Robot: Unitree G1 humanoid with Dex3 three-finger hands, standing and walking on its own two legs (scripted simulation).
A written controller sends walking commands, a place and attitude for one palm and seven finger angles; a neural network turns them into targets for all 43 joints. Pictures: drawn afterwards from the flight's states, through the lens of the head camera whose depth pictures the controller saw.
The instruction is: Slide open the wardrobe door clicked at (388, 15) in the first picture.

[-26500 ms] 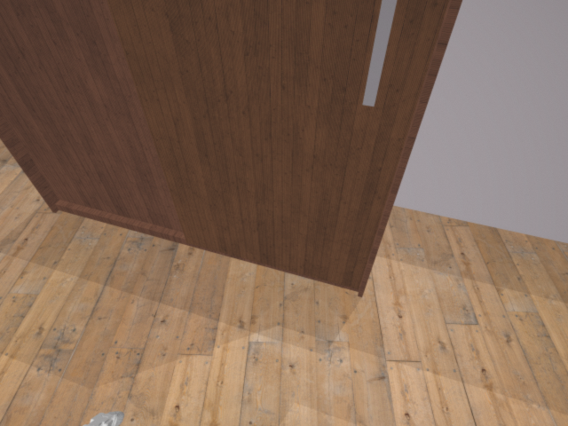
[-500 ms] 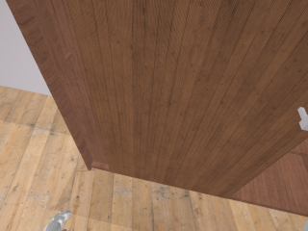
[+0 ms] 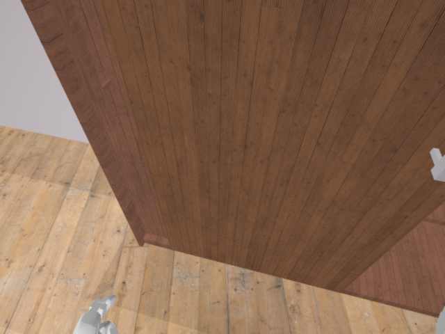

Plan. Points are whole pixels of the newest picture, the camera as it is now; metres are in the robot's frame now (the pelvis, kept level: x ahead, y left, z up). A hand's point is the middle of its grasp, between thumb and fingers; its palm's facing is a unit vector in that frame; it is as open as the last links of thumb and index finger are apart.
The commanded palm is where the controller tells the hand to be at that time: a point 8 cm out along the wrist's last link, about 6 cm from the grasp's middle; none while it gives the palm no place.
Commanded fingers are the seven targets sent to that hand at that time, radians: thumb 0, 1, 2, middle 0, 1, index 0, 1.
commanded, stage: stop walking and hold the door there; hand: right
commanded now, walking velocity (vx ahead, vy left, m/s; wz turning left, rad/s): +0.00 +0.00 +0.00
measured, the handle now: out of the picture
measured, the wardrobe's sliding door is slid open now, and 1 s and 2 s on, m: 0.58 0.58 0.58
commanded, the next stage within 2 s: loosen the grip on the handle in 1.68 s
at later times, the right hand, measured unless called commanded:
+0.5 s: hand out of the picture +0.39 -0.35 +0.22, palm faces +0.47 +0.86 -0.20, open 5.8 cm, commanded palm +0.35 -0.38 +0.20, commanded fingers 0.00 -0.90 -0.90 0.45 1.40 0.45 1.40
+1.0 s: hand out of the picture +0.39 -0.34 +0.22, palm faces +0.42 +0.90 -0.14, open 5.9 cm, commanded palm +0.36 -0.38 +0.20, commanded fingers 0.00 -0.90 -0.90 0.45 1.40 0.45 1.40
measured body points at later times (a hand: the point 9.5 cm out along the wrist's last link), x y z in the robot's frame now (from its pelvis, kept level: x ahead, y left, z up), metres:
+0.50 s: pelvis +0.00 -0.04 -0.01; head +0.02 -0.05 +0.44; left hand +0.14 +0.25 -0.11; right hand +0.36 -0.39 +0.23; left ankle +0.05 +0.13 -0.73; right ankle +0.02 -0.14 -0.74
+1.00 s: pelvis -0.01 -0.07 +0.00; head +0.04 -0.08 +0.44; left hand +0.17 +0.15 -0.11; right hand +0.36 -0.39 +0.23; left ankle +0.00 +0.03 -0.74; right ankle +0.01 -0.14 -0.74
